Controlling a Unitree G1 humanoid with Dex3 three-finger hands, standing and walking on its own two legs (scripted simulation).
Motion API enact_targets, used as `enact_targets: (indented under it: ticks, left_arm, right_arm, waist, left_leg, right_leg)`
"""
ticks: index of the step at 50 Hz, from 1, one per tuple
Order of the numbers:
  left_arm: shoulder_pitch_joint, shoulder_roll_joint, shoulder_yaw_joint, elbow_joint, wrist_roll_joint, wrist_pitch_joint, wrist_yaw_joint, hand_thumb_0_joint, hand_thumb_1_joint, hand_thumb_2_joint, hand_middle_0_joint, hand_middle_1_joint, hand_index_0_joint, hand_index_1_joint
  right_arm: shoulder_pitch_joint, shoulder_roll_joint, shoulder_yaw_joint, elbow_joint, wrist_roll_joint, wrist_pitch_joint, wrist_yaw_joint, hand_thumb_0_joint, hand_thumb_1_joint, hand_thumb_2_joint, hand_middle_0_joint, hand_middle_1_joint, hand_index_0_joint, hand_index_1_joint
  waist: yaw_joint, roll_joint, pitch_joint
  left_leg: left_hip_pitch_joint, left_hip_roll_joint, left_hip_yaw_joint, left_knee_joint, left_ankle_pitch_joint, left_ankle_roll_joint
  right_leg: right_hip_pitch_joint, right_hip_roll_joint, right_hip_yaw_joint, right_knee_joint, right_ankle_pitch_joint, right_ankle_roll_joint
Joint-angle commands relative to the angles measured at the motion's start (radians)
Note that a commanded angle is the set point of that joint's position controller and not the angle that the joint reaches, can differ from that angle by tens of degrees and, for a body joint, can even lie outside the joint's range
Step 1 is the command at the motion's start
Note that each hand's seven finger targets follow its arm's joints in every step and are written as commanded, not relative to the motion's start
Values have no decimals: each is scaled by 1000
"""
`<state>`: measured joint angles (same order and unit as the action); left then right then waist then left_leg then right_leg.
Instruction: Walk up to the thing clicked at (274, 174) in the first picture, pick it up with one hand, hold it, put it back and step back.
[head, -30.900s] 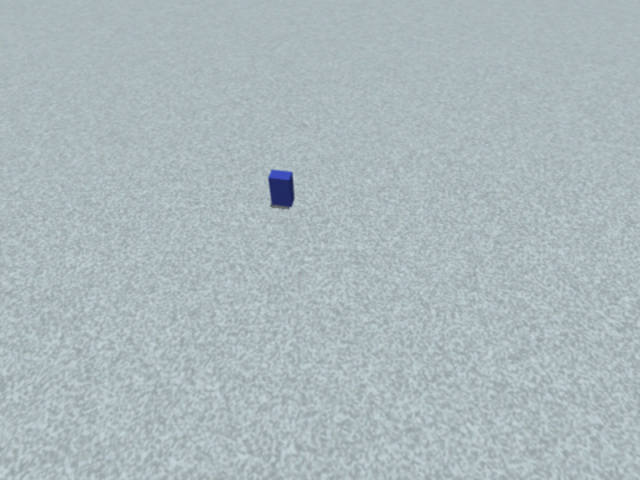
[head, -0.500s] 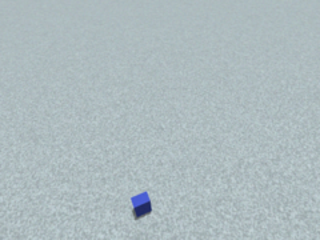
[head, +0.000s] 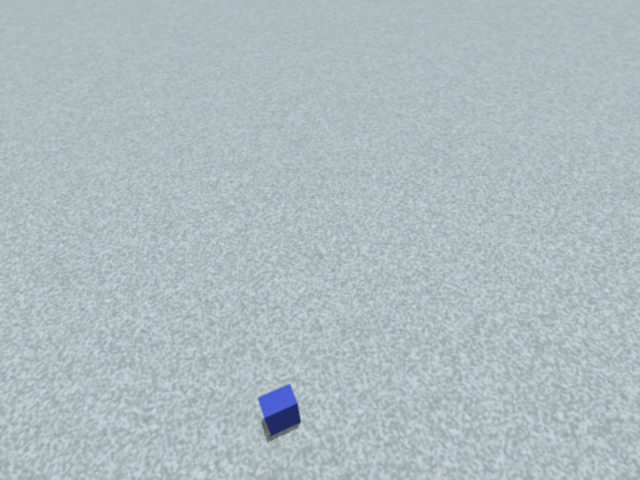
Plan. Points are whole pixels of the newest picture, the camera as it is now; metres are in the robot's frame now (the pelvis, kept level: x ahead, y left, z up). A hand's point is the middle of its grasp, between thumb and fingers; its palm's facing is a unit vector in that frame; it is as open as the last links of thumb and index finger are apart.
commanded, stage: stand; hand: left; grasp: from the side
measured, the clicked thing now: (280, 410) +0.45 +0.16 -0.70
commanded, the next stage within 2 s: step back in 0.52 s
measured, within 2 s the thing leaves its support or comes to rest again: neither
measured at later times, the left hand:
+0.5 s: hand out of the picture +0.08 +0.25 -0.16, palm faces +0.00 -0.94 -0.34, open 7.4 cm
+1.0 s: hand out of the picture +0.04 +0.28 -0.17, palm faces -0.01 -0.92 -0.40, open 7.4 cm
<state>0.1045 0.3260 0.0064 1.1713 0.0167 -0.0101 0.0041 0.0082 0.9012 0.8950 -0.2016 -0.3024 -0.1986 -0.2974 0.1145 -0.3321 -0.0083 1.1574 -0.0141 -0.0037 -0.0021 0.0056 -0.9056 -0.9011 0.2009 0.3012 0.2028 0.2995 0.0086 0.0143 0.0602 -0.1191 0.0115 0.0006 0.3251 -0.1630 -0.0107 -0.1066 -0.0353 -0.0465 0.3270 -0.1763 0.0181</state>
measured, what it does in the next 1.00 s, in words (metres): lifts its left foot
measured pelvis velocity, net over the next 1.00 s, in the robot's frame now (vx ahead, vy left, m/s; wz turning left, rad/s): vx -0.07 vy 0.01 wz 0.03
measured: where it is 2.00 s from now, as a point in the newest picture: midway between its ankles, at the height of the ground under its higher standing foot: outside the picture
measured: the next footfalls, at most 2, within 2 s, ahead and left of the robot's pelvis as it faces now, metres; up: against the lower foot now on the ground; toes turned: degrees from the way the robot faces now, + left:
left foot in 1.08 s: -0.09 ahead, +0.14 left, +0.00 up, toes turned +1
right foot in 1.46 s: -0.12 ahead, -0.07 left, +0.00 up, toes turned +1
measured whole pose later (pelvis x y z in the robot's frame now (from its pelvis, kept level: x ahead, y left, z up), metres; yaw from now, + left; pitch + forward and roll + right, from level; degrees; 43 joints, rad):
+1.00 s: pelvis -0.07 +0.01 -0.02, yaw +1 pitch -1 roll +1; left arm 0.05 0.35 0.06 0.93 0.04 0.04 0.01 0.01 0.90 0.89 -0.20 -0.30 -0.20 -0.30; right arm 0.11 -0.41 -0.07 0.93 0.02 0.07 0.02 0.00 -0.91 -0.90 0.20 0.30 0.20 0.30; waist 0.00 0.02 0.18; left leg -0.40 -0.07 -0.07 1.03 -0.48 0.02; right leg -0.38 -0.08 -0.04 0.60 -0.21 0.01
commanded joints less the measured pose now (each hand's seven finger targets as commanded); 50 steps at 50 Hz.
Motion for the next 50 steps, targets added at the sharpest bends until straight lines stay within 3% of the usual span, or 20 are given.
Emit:
enact_targets:
  ticks: [1,17,25,26,29,30,36,38,39,40,41,42,43,44,45,46,48,49,50]
  left_arm:
    - [-37,214,39,-63,-1,-24,15,0,900,900,-200,-300,-200,-300]
    - [-41,215,40,-67,-2,-22,14,0,900,900,-200,-300,-200,-300]
    - [-36,216,41,-70,0,-21,11,0,900,900,-200,-300,-200,-300]
    - [-37,293,92,-97,-21,-11,13,0,900,900,-200,-300,-200,-300]
    - [-22,271,96,-137,-23,-4,18,0,900,900,-200,-300,-200,-300]
    - [-11,260,99,-150,-23,-2,18,0,900,900,-200,-300,-200,-300]
    - [6,233,94,-211,-9,22,10,0,900,900,-200,-300,-200,-300]
    - [30,242,98,-220,-4,22,8,0,900,900,-200,-300,-200,-300]
    - [34,263,106,-227,-1,20,8,0,900,900,-200,-300,-200,-300]
    - [35,299,118,-232,3,19,7,0,900,900,-200,-300,-200,-300]
    - [-3,347,130,-254,11,16,10,0,900,900,-200,-300,-200,-300]
    - [-28,376,139,-287,24,10,16,0,900,900,-200,-300,-200,-300]
    - [-60,376,143,-305,28,7,22,0,900,900,-200,-300,-200,-300]
    - [-116,349,141,-327,24,9,24,0,900,900,-200,-300,-200,-300]
    - [-143,322,134,-340,24,10,24,0,900,900,-200,-300,-200,-300]
    - [-165,315,132,-352,31,10,27,0,900,900,-200,-300,-200,-300]
    - [-139,304,129,-362,36,13,30,0,900,900,-200,-300,-200,-300]
    - [-95,293,127,-362,37,16,34,0,900,900,-200,-300,-200,-300]
    - [-83,300,132,-364,33,21,37,0,900,900,-200,-300,-200,-300]
  right_arm:
    - [-36,-203,-30,-53,-2,-26,-15,0,-900,-900,200,300,200,300]
    - [-46,-206,-27,-57,-1,-25,-15,0,-900,-900,200,300,200,300]
    - [-51,-211,-30,-61,-1,-24,-13,0,-900,-900,200,300,200,300]
    - [-80,-268,-53,-91,7,-6,-3,0,-900,-900,200,300,200,300]
    - [-38,-252,-60,-122,18,6,1,0,-900,-900,200,300,200,300]
    - [-41,-254,-65,-135,18,7,3,0,-900,-900,200,300,200,300]
    - [-81,-285,-96,-220,12,32,10,0,-900,-900,200,300,200,300]
    - [-83,-278,-98,-243,14,37,10,0,-900,-900,200,300,200,300]
    - [-84,-263,-96,-255,17,42,11,0,-900,-900,200,300,200,300]
    - [-85,-238,-90,-260,19,47,11,0,-900,-900,200,300,200,300]
    - [-68,-216,-87,-264,20,54,11,0,-900,-900,200,300,200,300]
    - [-42,-222,-87,-274,9,64,9,0,-900,-900,200,300,200,300]
    - [-1,-236,-91,-266,9,69,8,0,-900,-900,200,300,200,300]
    - [48,-254,-98,-255,20,69,11,0,-900,-900,200,300,200,300]
    - [64,-255,-104,-250,28,67,13,0,-900,-900,200,300,200,300]
    - [89,-249,-105,-254,29,65,13,0,-900,-900,200,300,200,300]
    - [100,-246,-93,-260,27,59,11,0,-900,-900,200,300,200,300]
    - [85,-242,-90,-268,21,54,9,0,-900,-900,200,300,200,300]
    - [92,-235,-88,-275,13,50,6,0,-900,-900,200,300,200,300]
  waist:
    - [-7,-15,-97]
    - [-6,-17,-89]
    - [-7,-16,-66]
    - [-6,-28,47]
    - [-21,-8,-47]
    - [-18,6,-89]
    - [-13,88,-151]
    - [-3,58,-180]
    - [4,10,-177]
    - [18,-65,-160]
    - [20,-200,-131]
    - [27,-222,-112]
    - [0,-211,-97]
    - [-33,-181,-88]
    - [-39,-162,-90]
    - [-51,-191,-101]
    - [-28,-188,-125]
    - [-2,-185,-137]
    - [-2,-209,-152]
  left_leg:
    - [16,115,-91,-47,156,28]
    - [25,121,-92,-55,165,25]
    - [5,116,-96,-68,89,26]
    - [-85,95,-104,42,225,52]
    - [-87,102,-91,88,287,80]
    - [-74,117,-104,94,313,92]
    - [-134,164,-168,107,206,168]
    - [-150,130,-147,184,164,160]
    - [-179,79,-118,264,91,136]
    - [-202,-4,-68,388,-41,85]
    - [-243,-113,-9,596,-272,46]
    - [-285,-106,-75,758,-411,42]
    - [-279,-69,-126,814,-405,47]
    - [-254,-65,-135,852,-367,48]
    - [-241,-84,-125,862,-343,46]
    - [-255,-73,-116,842,-333,41]
    - [-276,-51,-92,687,-315,26]
    - [-304,-37,-80,578,-324,24]
    - [-303,-5,-76,462,-323,28]
  right_leg:
    - [32,-112,97,-55,152,-28]
    - [36,-112,89,-62,145,-25]
    - [21,-109,90,-77,80,-28]
    - [-60,-95,102,15,224,-39]
    - [-15,-89,88,97,245,-62]
    - [-17,-78,77,129,233,-67]
    - [-62,-21,60,282,24,-67]
    - [-52,-52,93,257,51,-87]
    - [-61,-100,142,211,81,-118]
    - [-86,-194,233,105,121,-177]
    - [-116,-324,364,2,183,-257]
    - [-164,-403,446,-16,210,-325]
    - [-212,-411,431,-2,208,-330]
    - [-244,-366,339,11,205,-308]
    - [-249,-302,263,33,189,-275]
    - [-221,-277,231,54,185,-251]
    - [-125,-240,197,107,171,-215]
    - [-44,-242,211,136,197,-211]
    - [11,-257,216,165,221,-200]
